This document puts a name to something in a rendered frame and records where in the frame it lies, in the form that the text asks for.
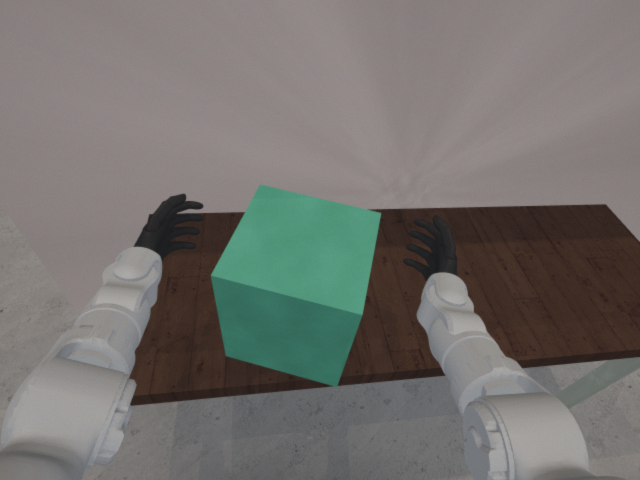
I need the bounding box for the carton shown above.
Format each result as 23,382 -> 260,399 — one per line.
211,185 -> 381,387

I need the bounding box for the right robot hand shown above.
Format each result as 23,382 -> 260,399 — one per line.
403,215 -> 458,282

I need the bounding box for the left robot hand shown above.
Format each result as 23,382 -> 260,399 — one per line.
134,194 -> 203,262

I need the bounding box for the table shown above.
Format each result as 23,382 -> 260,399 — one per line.
129,204 -> 640,409

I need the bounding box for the robot right forearm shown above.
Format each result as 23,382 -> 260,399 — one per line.
417,272 -> 589,468

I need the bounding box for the robot left forearm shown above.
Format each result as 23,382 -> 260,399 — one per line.
1,247 -> 162,449

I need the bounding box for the robot left upper arm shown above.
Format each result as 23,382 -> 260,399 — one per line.
0,356 -> 137,480

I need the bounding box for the robot right upper arm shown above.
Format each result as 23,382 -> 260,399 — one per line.
463,392 -> 627,480

